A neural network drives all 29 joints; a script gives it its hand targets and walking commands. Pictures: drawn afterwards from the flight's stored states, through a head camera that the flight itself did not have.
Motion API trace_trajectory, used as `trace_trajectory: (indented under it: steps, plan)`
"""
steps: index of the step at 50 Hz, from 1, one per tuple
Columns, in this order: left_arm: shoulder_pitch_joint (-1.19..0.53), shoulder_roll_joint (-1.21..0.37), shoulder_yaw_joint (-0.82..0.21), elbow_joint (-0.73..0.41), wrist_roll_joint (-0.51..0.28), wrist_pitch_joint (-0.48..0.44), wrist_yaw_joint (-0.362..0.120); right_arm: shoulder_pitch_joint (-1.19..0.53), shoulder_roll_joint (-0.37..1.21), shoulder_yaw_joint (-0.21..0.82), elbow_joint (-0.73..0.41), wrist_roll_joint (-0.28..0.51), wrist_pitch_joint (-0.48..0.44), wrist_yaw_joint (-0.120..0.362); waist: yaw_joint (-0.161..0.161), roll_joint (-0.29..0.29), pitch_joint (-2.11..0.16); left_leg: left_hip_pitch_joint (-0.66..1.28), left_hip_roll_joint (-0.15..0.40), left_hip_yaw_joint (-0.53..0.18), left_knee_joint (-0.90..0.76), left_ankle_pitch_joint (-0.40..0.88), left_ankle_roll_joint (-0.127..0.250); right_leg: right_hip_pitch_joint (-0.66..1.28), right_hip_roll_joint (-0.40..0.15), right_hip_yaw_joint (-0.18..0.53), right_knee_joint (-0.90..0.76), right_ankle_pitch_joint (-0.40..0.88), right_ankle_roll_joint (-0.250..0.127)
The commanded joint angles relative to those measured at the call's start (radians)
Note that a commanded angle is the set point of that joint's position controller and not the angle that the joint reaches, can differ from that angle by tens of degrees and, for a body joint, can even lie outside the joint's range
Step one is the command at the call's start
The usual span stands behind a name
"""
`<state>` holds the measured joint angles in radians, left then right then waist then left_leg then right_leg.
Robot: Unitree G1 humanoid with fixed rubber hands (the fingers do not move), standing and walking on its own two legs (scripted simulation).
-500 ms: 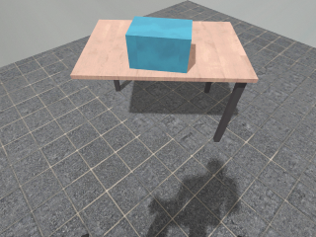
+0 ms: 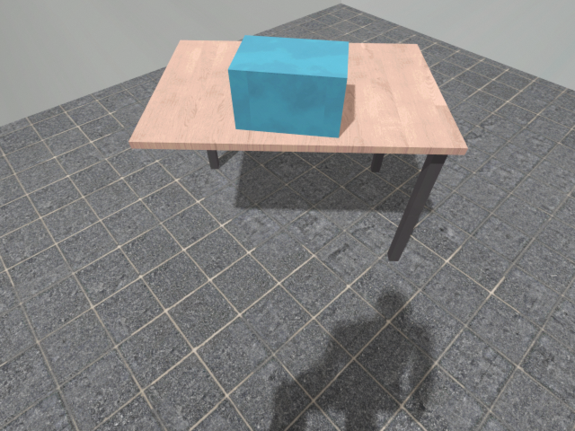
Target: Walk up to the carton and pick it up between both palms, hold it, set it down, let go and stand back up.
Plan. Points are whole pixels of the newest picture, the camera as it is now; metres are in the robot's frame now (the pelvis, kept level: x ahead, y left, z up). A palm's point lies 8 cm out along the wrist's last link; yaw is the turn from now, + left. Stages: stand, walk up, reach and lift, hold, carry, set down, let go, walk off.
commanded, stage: stand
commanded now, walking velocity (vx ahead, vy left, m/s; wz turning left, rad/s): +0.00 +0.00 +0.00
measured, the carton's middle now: (291, 86) +0.99 +0.01 -0.05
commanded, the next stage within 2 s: walk up in 0.04 s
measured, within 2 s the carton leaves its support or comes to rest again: neither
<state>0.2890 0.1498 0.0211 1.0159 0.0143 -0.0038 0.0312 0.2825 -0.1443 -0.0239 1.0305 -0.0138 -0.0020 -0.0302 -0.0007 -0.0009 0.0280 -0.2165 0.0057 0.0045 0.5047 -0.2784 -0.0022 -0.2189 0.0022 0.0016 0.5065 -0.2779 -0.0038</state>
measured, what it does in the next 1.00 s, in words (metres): walks ahead: left foot, then right foot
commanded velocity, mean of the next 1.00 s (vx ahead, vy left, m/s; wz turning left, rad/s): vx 0.00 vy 0.00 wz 0.00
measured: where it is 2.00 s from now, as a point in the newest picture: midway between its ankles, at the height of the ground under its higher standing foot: (278, 330)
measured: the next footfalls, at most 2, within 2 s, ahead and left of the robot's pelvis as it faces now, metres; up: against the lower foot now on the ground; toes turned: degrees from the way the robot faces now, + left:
left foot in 0.50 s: +0.12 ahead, +0.16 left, +0.00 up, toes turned +4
right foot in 0.96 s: +0.38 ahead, -0.07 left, +0.00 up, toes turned -4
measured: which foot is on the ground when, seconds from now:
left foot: down 0.00-0.30, up 0.32-0.48, down 0.50-0.96, up 0.98-1.00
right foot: down 0.00-0.50, up 0.52-0.94, down 0.96-1.00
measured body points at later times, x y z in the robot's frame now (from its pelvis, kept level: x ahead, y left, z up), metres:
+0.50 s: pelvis +0.04 +0.04 -0.01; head +0.04 +0.06 +0.44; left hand -0.04 +0.28 -0.17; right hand +0.07 -0.22 -0.14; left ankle +0.08 +0.15 -0.73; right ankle -0.01 -0.12 -0.73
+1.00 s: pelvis +0.24 +0.02 -0.03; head +0.27 +0.01 +0.42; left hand +0.37 +0.25 -0.15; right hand +0.13 -0.20 -0.17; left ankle +0.09 +0.15 -0.70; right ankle +0.34 -0.07 -0.74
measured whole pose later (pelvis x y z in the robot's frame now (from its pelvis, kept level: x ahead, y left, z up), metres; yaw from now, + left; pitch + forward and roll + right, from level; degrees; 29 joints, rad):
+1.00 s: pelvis +0.24 +0.02 -0.03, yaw +0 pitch -3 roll +0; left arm 0.20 0.19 0.01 0.81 0.06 -0.06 -0.01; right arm 0.57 -0.18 0.01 0.98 -0.05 -0.04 0.00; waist -0.05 0.02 0.10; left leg -0.11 0.04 0.01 0.89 -0.56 0.01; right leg -0.45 0.00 -0.10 0.70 -0.21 -0.06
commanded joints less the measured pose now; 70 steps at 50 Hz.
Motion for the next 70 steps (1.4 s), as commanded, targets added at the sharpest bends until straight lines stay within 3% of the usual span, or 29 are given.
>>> trace_trajectory:
  steps: [1,11,12,13,15,17,19,22,24,25,26,27,28,30,32,34,38,42,45,47,48,49,50,53,55,61,66,68,70]
  plan:
    - [0.049,0.080,0.018,-0.004,0.000,-0.014,0.007,0.051,-0.082,-0.017,-0.004,0.000,-0.013,-0.007,0.000,0.003,0.016,0.001,0.062,-0.069,-0.098,0.150,0.040,0.002,-0.070,0.073,-0.103,0.153,-0.040]
    - [0.063,0.053,0.010,0.075,-0.001,-0.011,0.012,0.066,-0.055,-0.009,0.074,0.000,-0.009,-0.013,0.000,0.003,0.044,0.013,0.064,-0.066,-0.118,0.148,0.033,0.014,-0.071,0.071,-0.125,0.149,-0.035]
    - [0.143,0.161,0.038,0.024,0.038,-0.030,-0.001,0.139,-0.158,-0.033,0.031,-0.032,-0.023,0.004,0.008,-0.005,-0.070,0.004,0.033,-0.085,-0.039,-0.417,0.068,0.078,-0.064,0.109,-0.094,-0.427,-0.074]
    - [0.142,0.184,0.055,0.028,0.033,-0.031,-0.004,0.086,-0.168,-0.044,0.019,-0.034,-0.024,0.010,0.028,-0.026,0.068,-0.165,0.033,-0.108,0.008,-0.497,0.075,0.033,-0.104,0.197,-0.129,-0.555,-0.106]
    - [0.225,0.185,0.060,0.044,0.025,-0.032,0.000,-0.005,-0.078,-0.019,-0.044,-0.036,-0.027,0.024,0.078,-0.130,0.184,-0.400,-0.015,0.030,0.218,-0.285,0.018,0.107,-0.277,0.422,-0.303,-0.644,-0.193]
    - [0.233,0.204,0.065,0.043,0.043,-0.041,0.010,-0.033,-0.110,-0.026,-0.100,-0.055,-0.040,0.035,0.091,-0.136,0.205,-0.485,0.058,-0.033,0.352,-0.253,-0.005,0.117,-0.384,0.526,-0.382,-0.556,-0.249]
    - [0.160,0.203,0.059,0.029,0.049,-0.050,0.010,0.007,-0.116,-0.037,-0.128,-0.044,-0.052,0.047,0.047,-0.132,0.147,-0.389,0.083,-0.056,0.298,-0.222,-0.009,0.092,-0.344,0.424,-0.352,-0.462,-0.215]
    - [0.048,0.212,0.058,0.002,0.045,-0.041,-0.006,0.134,-0.089,-0.048,-0.129,-0.041,-0.059,0.053,-0.031,-0.152,0.093,-0.026,0.015,0.046,0.166,-0.068,0.008,-0.138,-0.220,0.205,-0.251,-0.436,-0.150]
    - [-0.007,0.216,0.049,-0.019,0.054,-0.019,-0.022,0.348,-0.097,-0.070,-0.071,-0.037,-0.056,0.039,-0.123,-0.026,0.087,0.289,-0.070,0.134,0.097,-0.042,0.009,-0.382,-0.104,0.088,-0.020,-0.566,-0.117]
    - [0.010,0.157,0.022,-0.031,0.057,-0.014,-0.028,0.441,-0.132,-0.083,-0.058,-0.038,-0.054,0.025,-0.159,0.141,0.082,0.347,0.022,-0.016,0.025,-0.178,0.018,-0.477,-0.039,0.013,0.255,-0.542,-0.082]
    - [0.022,0.057,-0.015,-0.082,0.047,-0.021,-0.038,0.505,-0.202,-0.084,-0.079,-0.034,-0.052,0.009,-0.166,0.324,0.072,0.282,0.290,-0.540,-0.241,-0.582,0.062,-0.568,0.057,-0.008,0.627,-0.405,-0.029]
    - [0.051,0.118,0.000,-0.109,0.034,-0.017,-0.042,0.433,-0.228,-0.071,-0.098,-0.013,-0.042,-0.006,-0.089,0.185,0.161,0.133,0.402,-0.805,-0.421,-0.788,0.125,-0.575,0.004,0.111,0.698,-0.356,-0.039]
    - [0.046,0.152,0.001,-0.115,0.037,-0.015,-0.045,0.334,-0.255,-0.068,-0.129,-0.005,-0.039,-0.013,-0.043,0.132,0.254,0.027,0.418,-0.783,-0.434,-0.781,0.155,-0.589,-0.054,0.103,0.738,-0.257,-0.028]
    - [0.071,0.166,-0.001,-0.094,0.046,-0.023,-0.050,0.239,-0.235,-0.053,-0.159,-0.018,-0.057,-0.005,-0.025,0.087,0.265,-0.004,0.333,-0.517,-0.373,-0.520,0.162,-0.534,-0.093,0.084,0.653,-0.131,-0.005]
    - [0.119,0.166,0.001,-0.081,0.055,-0.028,-0.062,0.254,-0.182,-0.035,-0.141,-0.027,-0.079,0.004,-0.012,0.114,0.198,0.000,0.262,-0.339,-0.350,-0.272,0.154,-0.429,-0.094,0.045,0.588,-0.057,0.012]
    - [0.101,0.157,-0.001,-0.098,0.052,-0.024,-0.068,0.285,-0.163,-0.029,-0.115,-0.023,-0.095,0.010,-0.006,0.111,0.168,0.046,0.229,-0.246,-0.325,-0.092,0.165,-0.425,-0.089,0.015,0.540,-0.001,0.024]
    - [-0.032,0.134,-0.014,-0.168,0.049,-0.023,-0.068,0.320,-0.166,-0.028,-0.096,-0.021,-0.102,0.017,-0.024,0.109,0.161,0.091,0.196,-0.133,-0.283,0.119,0.159,-0.426,-0.079,-0.042,0.346,0.120,0.028]
    - [-0.122,0.117,-0.015,-0.218,0.049,-0.036,-0.065,0.340,-0.191,-0.029,-0.091,-0.031,-0.097,0.021,-0.042,0.125,0.160,0.042,0.209,-0.085,-0.240,0.166,0.160,-0.273,-0.044,-0.086,0.184,0.193,-0.002]
    - [-0.043,0.130,0.004,-0.211,0.050,-0.048,-0.051,0.311,-0.208,-0.026,-0.097,-0.045,-0.082,0.021,0.000,0.108,0.159,0.013,0.238,-0.094,-0.160,0.167,0.166,-0.106,-0.023,-0.089,0.113,0.146,-0.023]
    - [0.162,0.190,0.043,-0.167,0.054,-0.060,-0.032,0.325,-0.174,-0.004,-0.103,-0.051,-0.070,0.027,0.084,-0.021,0.029,-0.042,0.137,-0.005,0.205,0.232,0.128,0.177,0.006,-0.088,0.055,0.106,-0.058]
    - [0.283,0.249,0.061,-0.164,0.067,-0.063,-0.023,0.378,-0.131,0.017,-0.120,-0.047,-0.066,0.028,0.112,-0.144,-0.122,-0.159,0.064,0.049,0.530,0.041,0.081,0.340,-0.217,0.197,0.032,-0.025,-0.105]
    - [0.303,0.338,0.072,-0.205,0.038,-0.063,-0.013,0.454,-0.119,0.023,-0.159,-0.012,-0.052,0.026,0.099,-0.210,-0.206,-0.351,-0.058,0.006,0.788,-0.318,0.022,0.440,-0.443,0.672,-0.153,-0.161,-0.210]
    - [0.259,0.328,0.078,-0.219,-0.004,-0.049,0.005,0.375,-0.165,0.008,-0.177,-0.010,-0.044,0.021,0.109,-0.113,-0.147,-0.417,0.000,-0.091,0.862,-0.253,0.020,0.359,-0.466,0.741,-0.264,-0.307,-0.237]
    - [0.110,0.235,0.044,-0.233,0.001,-0.062,0.005,0.237,-0.170,-0.002,-0.215,-0.024,-0.050,0.033,0.047,-0.043,0.077,-0.408,0.071,-0.094,0.788,-0.151,0.020,0.057,-0.372,0.368,-0.276,-0.145,-0.224]
    - [0.105,0.189,0.031,-0.213,0.018,-0.081,-0.011,0.301,-0.130,-0.002,-0.184,-0.038,-0.039,0.048,0.002,-0.060,0.077,-0.303,0.077,-0.074,0.708,-0.137,0.006,-0.044,-0.312,0.241,-0.286,-0.071,-0.204]
    - [0.142,0.186,0.028,-0.161,0.019,-0.096,-0.023,0.163,-0.120,-0.003,-0.233,-0.046,-0.034,0.070,0.000,-0.094,0.135,-0.348,0.103,-0.015,0.415,0.050,-0.016,-0.083,-0.263,0.096,-0.314,-0.137,-0.203]
    - [0.180,0.234,0.036,-0.134,0.028,-0.076,-0.039,0.028,-0.127,-0.009,-0.283,-0.045,-0.047,0.070,0.033,-0.114,0.145,-0.190,0.053,0.055,0.202,0.136,0.018,-0.115,-0.249,0.040,-0.273,-0.221,-0.190]
    - [0.173,0.248,0.031,-0.127,0.035,-0.062,-0.043,0.070,-0.141,-0.018,-0.280,-0.045,-0.057,0.059,0.004,-0.076,0.144,-0.075,0.033,0.072,0.128,0.114,0.034,-0.133,-0.252,0.034,-0.198,-0.237,-0.182]
    - [0.189,0.213,0.006,-0.126,0.049,-0.047,-0.047,0.216,-0.178,-0.040,-0.253,-0.047,-0.070,0.038,-0.063,0.019,0.094,0.126,-0.003,0.062,0.077,0.021,0.047,-0.190,-0.190,-0.022,0.047,-0.164,-0.144]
